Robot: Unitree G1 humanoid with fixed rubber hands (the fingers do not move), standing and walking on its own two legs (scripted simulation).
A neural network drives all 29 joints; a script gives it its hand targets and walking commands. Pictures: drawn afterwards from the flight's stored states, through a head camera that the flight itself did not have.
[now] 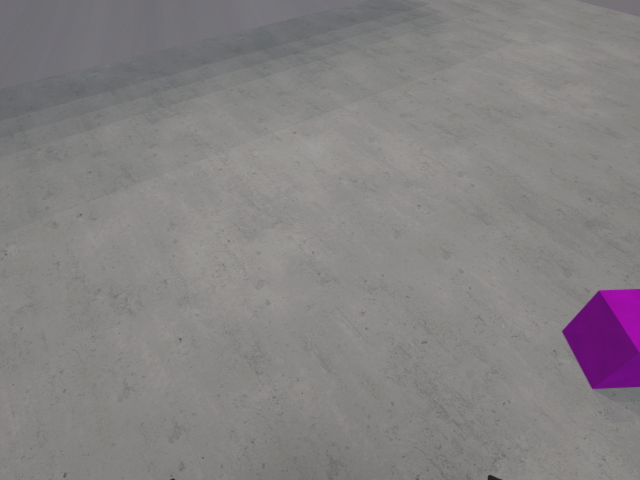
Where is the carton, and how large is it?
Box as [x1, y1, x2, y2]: [562, 289, 639, 388]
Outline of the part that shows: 639,289 599,290 562,331 592,388 639,386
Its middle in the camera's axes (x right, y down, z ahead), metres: +0.98 +0.30 +1.23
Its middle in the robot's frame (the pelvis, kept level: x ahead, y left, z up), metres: +0.66 -0.96 -0.64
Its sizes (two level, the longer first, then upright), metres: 0.210 0.200 0.250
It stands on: the floor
